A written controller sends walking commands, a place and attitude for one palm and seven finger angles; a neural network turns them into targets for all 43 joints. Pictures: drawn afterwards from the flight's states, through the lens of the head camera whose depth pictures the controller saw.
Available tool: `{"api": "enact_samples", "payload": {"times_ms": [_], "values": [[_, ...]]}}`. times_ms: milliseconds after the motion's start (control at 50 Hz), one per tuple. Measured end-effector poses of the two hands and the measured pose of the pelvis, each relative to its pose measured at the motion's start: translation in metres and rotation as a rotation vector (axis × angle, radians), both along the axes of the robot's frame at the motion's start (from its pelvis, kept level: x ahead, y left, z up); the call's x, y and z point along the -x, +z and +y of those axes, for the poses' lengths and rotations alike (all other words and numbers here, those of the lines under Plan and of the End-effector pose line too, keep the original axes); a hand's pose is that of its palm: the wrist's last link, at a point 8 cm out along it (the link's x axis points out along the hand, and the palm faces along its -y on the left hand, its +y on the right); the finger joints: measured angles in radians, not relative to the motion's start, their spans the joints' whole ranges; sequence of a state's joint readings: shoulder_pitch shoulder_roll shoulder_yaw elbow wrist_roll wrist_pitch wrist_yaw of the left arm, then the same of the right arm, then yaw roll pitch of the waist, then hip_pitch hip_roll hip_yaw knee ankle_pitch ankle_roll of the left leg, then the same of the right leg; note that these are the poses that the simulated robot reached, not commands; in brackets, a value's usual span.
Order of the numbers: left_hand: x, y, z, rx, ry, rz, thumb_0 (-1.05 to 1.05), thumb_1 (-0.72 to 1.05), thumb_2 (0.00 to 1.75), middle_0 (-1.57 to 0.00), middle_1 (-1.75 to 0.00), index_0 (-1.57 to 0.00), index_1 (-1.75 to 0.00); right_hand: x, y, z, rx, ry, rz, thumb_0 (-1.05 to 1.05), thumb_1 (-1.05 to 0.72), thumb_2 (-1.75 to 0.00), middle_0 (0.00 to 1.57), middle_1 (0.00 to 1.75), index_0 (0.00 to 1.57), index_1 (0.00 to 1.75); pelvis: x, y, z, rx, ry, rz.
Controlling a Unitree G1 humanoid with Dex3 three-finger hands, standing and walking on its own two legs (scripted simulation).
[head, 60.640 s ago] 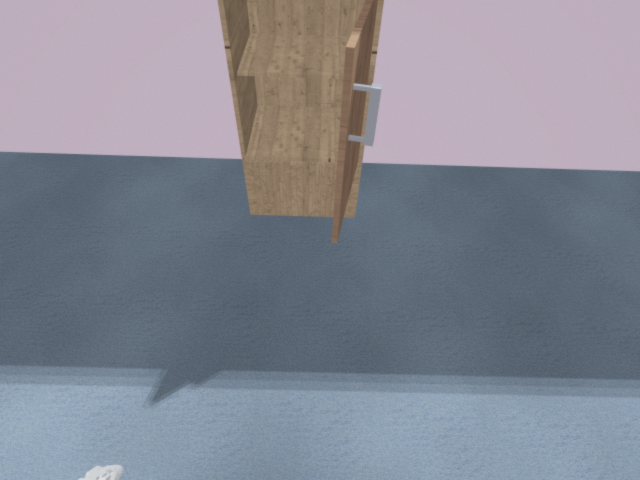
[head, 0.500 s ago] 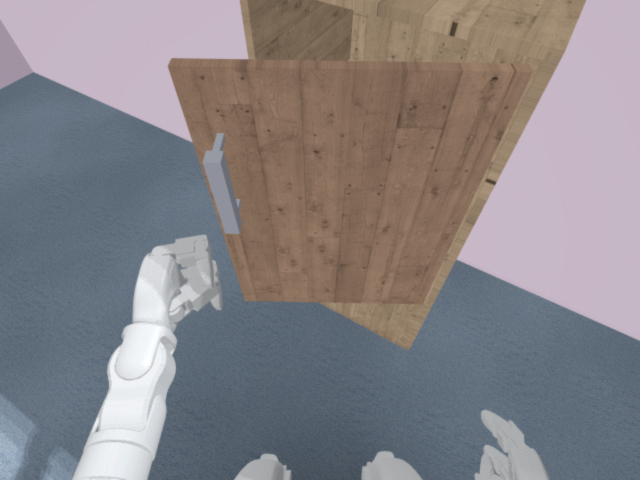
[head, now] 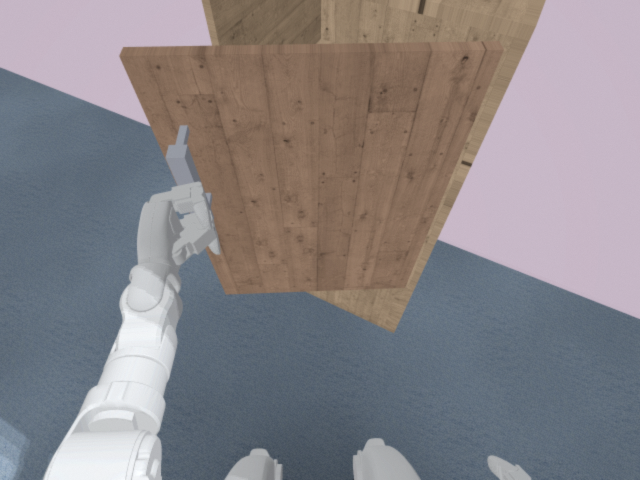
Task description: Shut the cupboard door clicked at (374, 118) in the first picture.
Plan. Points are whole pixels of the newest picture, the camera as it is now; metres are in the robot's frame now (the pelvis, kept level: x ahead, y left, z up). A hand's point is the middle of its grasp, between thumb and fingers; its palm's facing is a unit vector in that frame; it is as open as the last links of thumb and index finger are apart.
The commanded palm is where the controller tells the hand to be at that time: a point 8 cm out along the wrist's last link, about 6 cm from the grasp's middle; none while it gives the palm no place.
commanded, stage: bring the fist close to the handle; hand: left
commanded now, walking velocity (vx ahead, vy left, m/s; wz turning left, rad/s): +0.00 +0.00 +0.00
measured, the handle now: (195, 180) +0.51 +0.17 +0.06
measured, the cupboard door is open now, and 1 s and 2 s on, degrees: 30 22 10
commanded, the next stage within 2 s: push the door shut along its arc in 0.22 s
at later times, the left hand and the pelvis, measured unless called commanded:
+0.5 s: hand (205, 228) +0.42 +0.14 +0.06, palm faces +0.00 -1.00 -0.03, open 3.1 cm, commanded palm +0.41 +0.20 +0.06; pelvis +0.00 +0.00 +0.00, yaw +1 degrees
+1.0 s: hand (216, 192) +0.48 +0.14 +0.06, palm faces -0.15 -0.99 -0.02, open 3.1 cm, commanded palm +0.47 +0.18 +0.06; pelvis -0.02 +0.01 -0.02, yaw +0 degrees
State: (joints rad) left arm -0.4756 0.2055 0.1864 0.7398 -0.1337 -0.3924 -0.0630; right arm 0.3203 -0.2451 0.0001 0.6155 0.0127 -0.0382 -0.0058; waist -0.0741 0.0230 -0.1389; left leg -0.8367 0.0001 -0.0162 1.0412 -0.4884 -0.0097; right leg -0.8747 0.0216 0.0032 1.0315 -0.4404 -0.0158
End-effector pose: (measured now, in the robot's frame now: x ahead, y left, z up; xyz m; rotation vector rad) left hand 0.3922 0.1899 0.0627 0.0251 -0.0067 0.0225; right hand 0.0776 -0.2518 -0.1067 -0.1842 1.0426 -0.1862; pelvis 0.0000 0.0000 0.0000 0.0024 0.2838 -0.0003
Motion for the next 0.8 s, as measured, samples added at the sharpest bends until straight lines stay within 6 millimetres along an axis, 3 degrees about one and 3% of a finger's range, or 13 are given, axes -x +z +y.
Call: {"api": "enact_samples", "payload": {"times_ms": [160,380,540,660,800], "values": [[0.006,-0.005,0.002,-0.001,0.016,-0.001,0.02,0.89,0.9,-1.3,-1.5,-1.3,-1.5,0.011,0.0,-0.003,0.005,-0.017,0.04,0.01,-0.91,-0.9,0.2,0.3,0.2,0.29,0.0,0.002,-0.001,-0.001,-0.003,-0.003],[0.007,-0.002,0.005,0.004,0.006,-0.003,0.01,0.89,0.9,-1.3,-1.5,-1.3,-1.5,-0.007,0.003,0.001,0.006,0.006,-0.004,0.01,-0.91,-0.9,0.2,0.3,0.2,0.29,0.002,0.002,0.0,0.002,0.004,-0.01],[-0.013,0.0,0.01,-0.005,-0.04,-0.003,0.02,0.89,0.9,-1.3,-1.5,-1.3,-1.5,-0.013,0.002,0.002,0.025,0.019,-0.017,0.0,-0.91,-0.9,0.21,0.3,0.2,0.29,0.006,-0.002,0.001,0.009,0.015,0.001],[-0.03,0.0,0.013,0.0,-0.077,0.008,0.0,0.89,0.92,-1.3,-1.5,-1.3,-1.5,0.002,-0.005,0.002,0.033,0.013,0.031,0.0,-0.91,-0.9,0.21,0.3,0.2,0.29,0.009,-0.008,0.004,0.013,0.019,0.024],[-0.047,0.0,0.013,0.001,-0.11,0.018,0.0,0.92,0.95,-1.3,-1.5,-1.3,-1.5,0.033,-0.013,0.002,0.037,-0.015,0.114,0.0,-0.91,-0.9,0.21,0.3,0.2,0.29,0.012,-0.013,0.008,0.019,0.02,0.048]]}}
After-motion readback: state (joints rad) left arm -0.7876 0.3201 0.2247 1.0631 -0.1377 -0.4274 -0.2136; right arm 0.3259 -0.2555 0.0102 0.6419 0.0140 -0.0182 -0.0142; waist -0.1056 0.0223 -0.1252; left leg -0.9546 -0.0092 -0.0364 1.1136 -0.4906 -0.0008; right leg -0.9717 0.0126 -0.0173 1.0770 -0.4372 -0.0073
